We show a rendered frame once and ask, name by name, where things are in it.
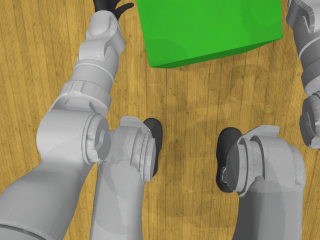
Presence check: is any carton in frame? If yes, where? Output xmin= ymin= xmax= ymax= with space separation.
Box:
xmin=136 ymin=0 xmax=283 ymax=69

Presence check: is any right robot upper arm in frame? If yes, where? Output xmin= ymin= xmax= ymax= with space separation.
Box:
xmin=299 ymin=91 xmax=320 ymax=150

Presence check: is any left robot upper arm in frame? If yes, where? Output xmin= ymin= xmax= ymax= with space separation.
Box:
xmin=0 ymin=108 xmax=112 ymax=240

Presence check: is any left robot shin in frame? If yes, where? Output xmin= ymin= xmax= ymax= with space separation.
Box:
xmin=97 ymin=116 xmax=153 ymax=168

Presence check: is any right robot forearm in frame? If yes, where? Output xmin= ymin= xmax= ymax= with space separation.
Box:
xmin=286 ymin=0 xmax=320 ymax=96

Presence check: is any left robot foot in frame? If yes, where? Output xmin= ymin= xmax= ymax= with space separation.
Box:
xmin=143 ymin=118 xmax=163 ymax=177

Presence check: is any robot left hand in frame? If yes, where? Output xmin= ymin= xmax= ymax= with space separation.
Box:
xmin=93 ymin=0 xmax=134 ymax=22

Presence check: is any left robot forearm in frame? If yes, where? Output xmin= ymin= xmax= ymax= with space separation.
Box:
xmin=36 ymin=10 xmax=126 ymax=152

